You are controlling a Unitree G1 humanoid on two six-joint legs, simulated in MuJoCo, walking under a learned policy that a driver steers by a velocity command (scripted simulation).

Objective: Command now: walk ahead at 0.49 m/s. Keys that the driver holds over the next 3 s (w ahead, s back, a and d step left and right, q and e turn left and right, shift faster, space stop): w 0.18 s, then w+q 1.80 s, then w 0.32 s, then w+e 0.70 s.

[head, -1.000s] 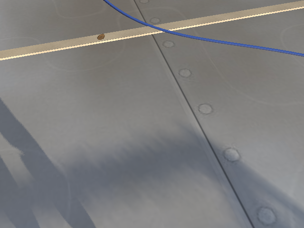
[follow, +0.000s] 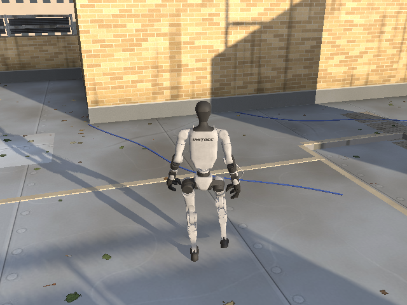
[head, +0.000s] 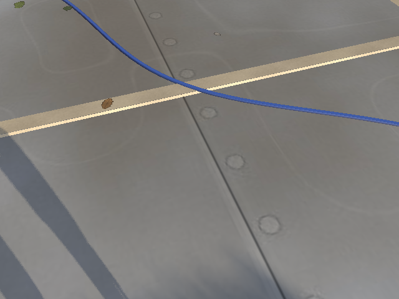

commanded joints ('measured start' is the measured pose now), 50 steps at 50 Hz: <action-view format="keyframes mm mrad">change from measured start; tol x32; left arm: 1 34 46 14 -43 13 4 7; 50 1 147 57 -120 10 -46 -7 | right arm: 1 -38 -130 -20 -53 1 -18 -20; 50 -113 -128 -75 -292 15 30 -10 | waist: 1 46 77 55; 13 14 112 51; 17 159 -230 -403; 27 17 -24 27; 39 72 -22 90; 45 -67 243 -395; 50 51 41 -78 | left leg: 1 -103 279 -208 -205 81 170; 13 160 339 -231 -9 174 90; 15 -8 228 -154 387 281 33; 18 -610 102 -223 1046 -366 -30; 32 -566 212 -119 538 191 -52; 42 -137 32 89 317 -43 85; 45 604 449 -930 23 -185 391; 50 58 280 -446 -48 153 215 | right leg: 1 -27 -43 1 -137 157 27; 12 73 51 -38 -640 149 1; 15 631 8 14 -652 129 -82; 17 1071 -320 650 -817 -57 -247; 23 505 -133 43 -983 162 -115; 37 741 -186 -244 -961 358 -100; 42 709 -151 -322 -502 954 -39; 45 -101 162 -7 318 -414 60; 50 20 -11 35 38 -108 34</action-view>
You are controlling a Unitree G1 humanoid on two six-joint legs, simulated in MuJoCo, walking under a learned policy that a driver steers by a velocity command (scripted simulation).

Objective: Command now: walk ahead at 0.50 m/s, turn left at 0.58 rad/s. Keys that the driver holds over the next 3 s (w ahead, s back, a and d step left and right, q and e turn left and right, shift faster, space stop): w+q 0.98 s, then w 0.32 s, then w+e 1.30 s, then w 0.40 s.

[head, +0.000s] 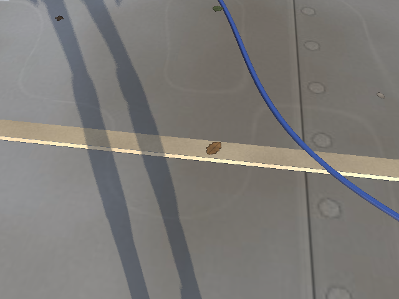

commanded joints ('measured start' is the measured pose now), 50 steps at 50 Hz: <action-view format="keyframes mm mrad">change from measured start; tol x32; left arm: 1 28 111 35 -78 21 3 3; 13 -300 82 17 -217 11 -4 -25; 20 186 225 74 -131 28 -10 -20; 50 3 162 21 -149 13 -13 -9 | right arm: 1 -14 -101 -19 -85 -1 -24 -13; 50 46 -153 -22 -200 3 -3 -5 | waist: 1 36 17 -117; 17 27 154 -112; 20 68 -326 -423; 25 16 -77 -51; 50 -19 34 -147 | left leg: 1 199 272 -378 -278 250 202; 16 264 236 -451 -89 192 84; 21 -461 84 -233 838 -346 -82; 41 -284 152 32 140 44 -35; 44 174 24 98 39 38 53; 46 764 413 -746 -100 -125 313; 50 366 318 -445 -217 106 187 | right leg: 1 -176 -63 50 -98 78 16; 17 143 85 16 -825 328 -33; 20 850 -375 774 -901 31 -292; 26 291 -179 199 -1049 231 -176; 40 500 -219 -157 -1031 525 -129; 44 426 -167 -258 -541 1010 -63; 46 -273 85 -105 97 -235 31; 50 -299 -52 40 -36 35 2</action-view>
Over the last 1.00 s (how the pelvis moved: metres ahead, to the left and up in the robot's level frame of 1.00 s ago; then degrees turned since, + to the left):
0.52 0.04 -0.01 25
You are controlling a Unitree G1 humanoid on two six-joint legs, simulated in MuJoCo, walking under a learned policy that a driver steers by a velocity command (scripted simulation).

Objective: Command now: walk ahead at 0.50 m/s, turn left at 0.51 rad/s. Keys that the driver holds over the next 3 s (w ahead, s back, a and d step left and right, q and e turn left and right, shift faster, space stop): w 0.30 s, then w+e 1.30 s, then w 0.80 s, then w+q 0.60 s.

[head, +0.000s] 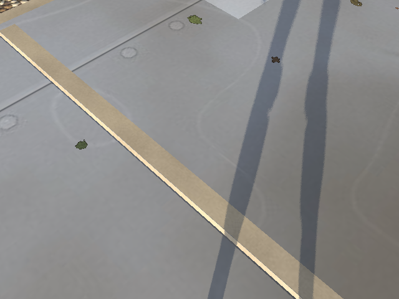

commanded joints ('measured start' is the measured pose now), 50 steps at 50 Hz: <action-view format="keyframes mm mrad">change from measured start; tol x32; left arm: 1 -20 128 28 -93 19 -26 0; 50 72 125 29 -165 -6 60 14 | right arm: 1 49 -101 -26 -60 -16 -19 -12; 50 83 -90 -14 26 -25 -61 -35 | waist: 1 -13 55 -142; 17 -96 98 -5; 23 64 -256 -447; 50 -84 91 -101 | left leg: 1 344 262 -385 -305 186 200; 15 385 262 -234 -316 228 130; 20 471 232 -137 -33 749 55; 24 -362 47 -154 792 -299 -71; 38 -92 68 -74 4 267 -155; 45 354 154 -154 -145 124 -27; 47 803 505 -771 -220 -166 176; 50 460 379 -446 -298 -127 95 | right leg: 1 -312 -78 70 -32 122 -3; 18 -257 27 -7 -685 386 -60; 21 278 5 46 -667 470 -169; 23 761 -275 790 -874 171 -378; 30 171 -101 349 -995 418 -289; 43 225 -74 417 -821 358 -184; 47 -369 130 155 -35 -181 -36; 50 -425 10 126 47 33 -12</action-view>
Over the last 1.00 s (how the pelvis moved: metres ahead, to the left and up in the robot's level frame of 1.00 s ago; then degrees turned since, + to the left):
0.49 0.12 0.00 36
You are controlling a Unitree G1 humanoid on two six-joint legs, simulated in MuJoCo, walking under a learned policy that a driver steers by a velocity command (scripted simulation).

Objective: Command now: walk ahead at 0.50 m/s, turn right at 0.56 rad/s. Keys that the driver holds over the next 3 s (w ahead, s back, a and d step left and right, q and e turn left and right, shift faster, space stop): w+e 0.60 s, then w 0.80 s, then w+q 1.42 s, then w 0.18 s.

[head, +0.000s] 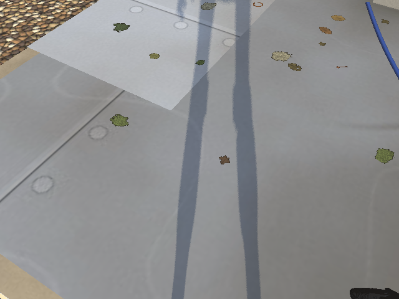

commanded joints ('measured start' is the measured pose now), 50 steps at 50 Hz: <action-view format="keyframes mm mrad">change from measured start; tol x32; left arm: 1 -80 112 34 -116 9 -11 -6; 50 -76 125 18 -97 0 -44 -4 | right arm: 1 126 -101 -34 -3 -4 9 -6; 40 -169 -119 -7 -36 9 -5 26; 50 199 -158 -37 50 9 8 21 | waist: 1 -82 135 -4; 19 -11 135 -27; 22 -9 -254 -335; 50 -119 109 -89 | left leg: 1 344 312 -349 -261 -68 164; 15 384 300 100 -316 288 127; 20 342 259 212 200 807 49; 22 -318 -3 51 827 -438 -41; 23 -416 36 -100 894 -393 -24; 37 -149 82 -27 107 323 -72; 44 -71 42 -5 -39 119 31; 47 723 381 -578 -80 -43 291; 50 487 342 -511 -229 -218 216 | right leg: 1 -412 -136 6 123 104 20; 16 -310 -128 -147 -424 395 -21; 20 183 18 -229 -526 333 -130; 22 741 -372 634 -687 143 -388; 30 155 -214 214 -851 554 -279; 43 318 -260 194 -756 523 -171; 45 308 -188 138 -561 766 -130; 48 -356 22 65 179 -110 -4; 50 -402 -79 9 183 42 -9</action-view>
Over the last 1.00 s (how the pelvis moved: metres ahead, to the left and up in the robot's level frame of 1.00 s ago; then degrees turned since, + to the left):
0.58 -0.02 0.00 -15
